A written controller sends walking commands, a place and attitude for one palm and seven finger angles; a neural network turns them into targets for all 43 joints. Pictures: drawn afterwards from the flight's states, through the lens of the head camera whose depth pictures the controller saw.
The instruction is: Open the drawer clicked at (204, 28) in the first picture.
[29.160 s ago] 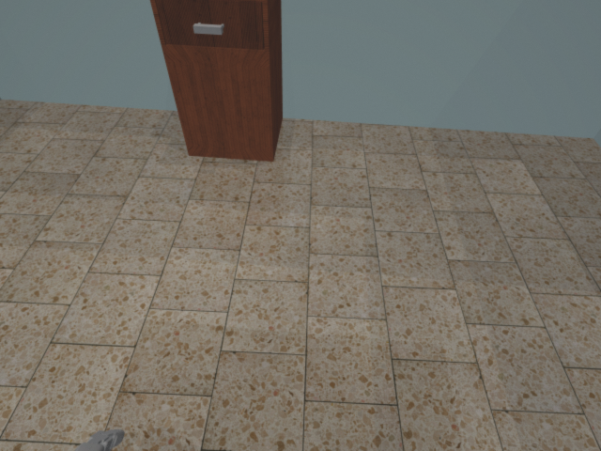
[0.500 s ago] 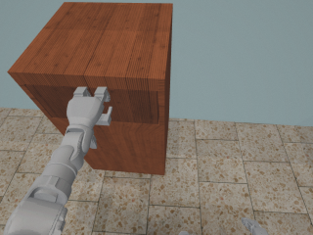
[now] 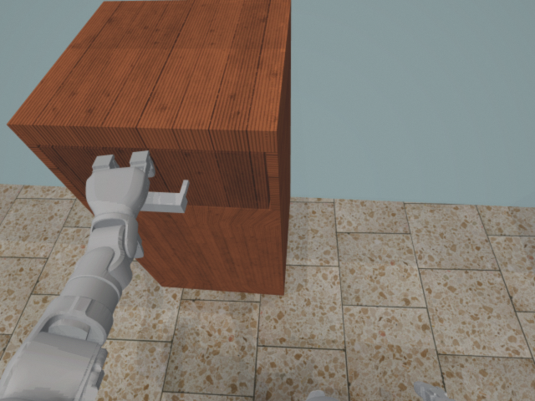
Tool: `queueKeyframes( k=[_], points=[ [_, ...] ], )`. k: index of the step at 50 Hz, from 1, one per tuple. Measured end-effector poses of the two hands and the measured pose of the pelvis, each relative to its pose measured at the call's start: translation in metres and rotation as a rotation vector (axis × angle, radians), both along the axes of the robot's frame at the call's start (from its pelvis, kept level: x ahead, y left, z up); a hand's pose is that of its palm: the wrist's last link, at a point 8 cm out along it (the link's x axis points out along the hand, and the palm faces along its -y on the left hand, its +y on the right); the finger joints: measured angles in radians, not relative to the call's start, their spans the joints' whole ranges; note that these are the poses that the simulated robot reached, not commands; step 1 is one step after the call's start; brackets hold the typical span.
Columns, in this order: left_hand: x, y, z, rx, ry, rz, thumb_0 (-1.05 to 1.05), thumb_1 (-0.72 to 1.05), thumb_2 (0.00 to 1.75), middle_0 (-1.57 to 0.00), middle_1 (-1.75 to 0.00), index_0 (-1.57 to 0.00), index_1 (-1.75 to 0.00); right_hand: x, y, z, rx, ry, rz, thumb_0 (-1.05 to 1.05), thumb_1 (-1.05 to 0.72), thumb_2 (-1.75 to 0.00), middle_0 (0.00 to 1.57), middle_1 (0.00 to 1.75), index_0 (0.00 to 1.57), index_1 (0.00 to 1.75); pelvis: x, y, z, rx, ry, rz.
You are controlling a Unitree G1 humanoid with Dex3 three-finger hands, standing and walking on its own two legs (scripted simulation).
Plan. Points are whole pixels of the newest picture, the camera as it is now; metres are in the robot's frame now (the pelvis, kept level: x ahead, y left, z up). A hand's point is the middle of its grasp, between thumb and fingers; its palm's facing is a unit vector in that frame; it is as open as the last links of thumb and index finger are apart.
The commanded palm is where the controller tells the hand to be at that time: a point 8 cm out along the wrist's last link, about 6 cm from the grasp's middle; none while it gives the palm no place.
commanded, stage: re-aim the fingers above the handle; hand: left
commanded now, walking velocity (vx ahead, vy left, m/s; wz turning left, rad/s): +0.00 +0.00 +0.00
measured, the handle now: (159, 192) +0.49 +0.24 -0.05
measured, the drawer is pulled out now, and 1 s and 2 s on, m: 0.00 0.00 0.00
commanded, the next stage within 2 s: lower the fingers behind the handle in 0.10 s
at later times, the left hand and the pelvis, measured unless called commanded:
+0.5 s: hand (142, 226) +0.40 +0.24 -0.02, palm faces -0.14 +0.02 -0.99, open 13.8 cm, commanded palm +0.38 +0.21 +0.05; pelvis +0.00 +0.01 +0.00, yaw +0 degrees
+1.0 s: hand (164, 223) +0.41 +0.21 -0.03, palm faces +0.04 +0.00 -1.00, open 13.8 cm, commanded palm +0.38 +0.21 +0.01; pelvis -0.01 +0.02 -0.02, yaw +0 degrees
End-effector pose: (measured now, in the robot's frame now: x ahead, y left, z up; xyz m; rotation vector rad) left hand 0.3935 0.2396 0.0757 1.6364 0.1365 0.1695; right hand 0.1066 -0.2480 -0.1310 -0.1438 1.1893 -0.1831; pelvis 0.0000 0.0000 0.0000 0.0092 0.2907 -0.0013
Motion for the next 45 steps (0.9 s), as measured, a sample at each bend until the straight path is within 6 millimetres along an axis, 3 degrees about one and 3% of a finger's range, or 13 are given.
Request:
queueKeyframes(
  k=[3,7,10,13,18,22,24,28,32,37,40,45],
  points=[
    [-0.006,0.004,-0.012,-0.065,0.160,0.042,-0.01,-0.48,0.31,-0.32,-1.20,-0.32,-1.20,-0.005,0.003,0.007,-0.002,0.019,-0.001,0.01,-0.90,-0.90,0.20,0.30,0.20,0.30,0.003,-0.001,0.007,-0.001,-0.017,0.014],
    [-0.014,-0.029,-0.024,-0.183,0.247,-0.137,-0.01,-0.48,0.31,-0.32,-1.20,-0.32,-1.20,-0.004,-0.001,0.018,-0.052,0.013,0.025,0.01,-0.90,-0.90,0.20,0.30,0.20,0.30,0.005,-0.001,0.011,-0.006,-0.034,0.036],
    [-0.017,-0.061,-0.024,-0.224,0.198,-0.327,-0.01,-0.48,0.31,-0.32,-1.20,-0.32,-1.20,-0.001,-0.006,0.022,-0.091,-0.006,0.029,0.01,-0.90,-0.90,0.20,0.30,0.20,0.30,0.006,0.001,0.009,-0.010,-0.032,0.039],
    [-0.010,-0.073,-0.014,-0.203,0.048,-0.438,0.00,-0.48,0.31,-0.33,-1.20,-0.33,-1.20,0.002,-0.010,0.020,-0.115,-0.029,0.023,0.01,-0.90,-0.90,0.20,0.30,0.20,0.30,0.004,0.002,0.002,-0.009,-0.004,0.025],
    [0.009,-0.042,-0.008,-0.106,-0.144,-0.264,0.00,-0.48,0.31,-0.32,-1.20,-0.32,-1.20,0.002,-0.008,0.002,-0.082,-0.025,0.021,0.01,-0.90,-0.90,0.20,0.30,0.20,0.30,-0.001,0.005,-0.011,-0.005,0.045,-0.002],
    [0.005,-0.009,-0.027,-0.009,-0.006,-0.042,0.00,-0.48,0.31,-0.32,-1.20,-0.32,-1.20,-0.007,0.003,-0.006,-0.014,0.024,0.003,0.01,-0.90,-0.90,0.20,0.30,0.20,0.30,0.000,0.008,-0.008,-0.007,0.048,-0.008],
    [-0.002,-0.003,-0.037,-0.024,0.105,0.010,0.00,-0.48,0.31,-0.32,-1.20,-0.32,-1.20,-0.011,0.008,-0.005,0.000,0.047,-0.008,0.01,-0.90,-0.90,0.20,0.30,0.20,0.30,0.002,0.009,-0.004,-0.011,0.037,0.001],
    [-0.008,-0.007,-0.033,-0.140,0.172,-0.037,-0.01,-0.48,0.31,-0.30,-1.20,-0.29,-1.19,-0.016,0.012,0.005,-0.035,0.062,0.003,0.01,-0.90,-0.90,0.20,0.30,0.20,0.30,0.005,0.009,0.003,-0.016,0.005,0.028],
    [-0.004,-0.030,-0.029,-0.167,0.161,-0.232,-0.01,-0.48,0.31,-0.30,-1.20,-0.29,-1.19,-0.014,0.009,0.011,-0.081,0.046,0.030,0.01,-0.90,-0.90,0.20,0.30,0.20,0.30,0.006,0.010,0.001,-0.022,0.004,0.045],
    [-0.003,-0.056,-0.043,-0.196,0.069,-0.379,-0.01,-0.48,0.31,-0.31,-1.20,-0.30,-1.20,-0.011,0.003,0.005,-0.099,0.021,0.023,0.01,-0.90,-0.90,0.20,0.30,0.20,0.30,0.002,0.014,-0.011,-0.026,0.046,0.022],
    [-0.005,-0.055,-0.051,-0.196,-0.026,-0.358,0.00,-0.48,0.31,-0.32,-1.22,-0.31,-1.20,-0.013,0.003,-0.004,-0.089,0.024,0.022,0.01,-0.90,-0.90,0.20,0.30,0.20,0.30,0.000,0.017,-0.019,-0.022,0.072,0.004],
    [-0.007,-0.036,-0.059,-0.084,-0.085,-0.228,0.00,-0.48,0.31,-0.30,-1.22,-0.32,-1.20,-0.021,0.010,-0.019,-0.045,0.062,0.021,0.01,-0.90,-0.90,0.20,0.30,0.20,0.30,-0.005,0.018,-0.026,-0.019,0.087,-0.003]
  ],
)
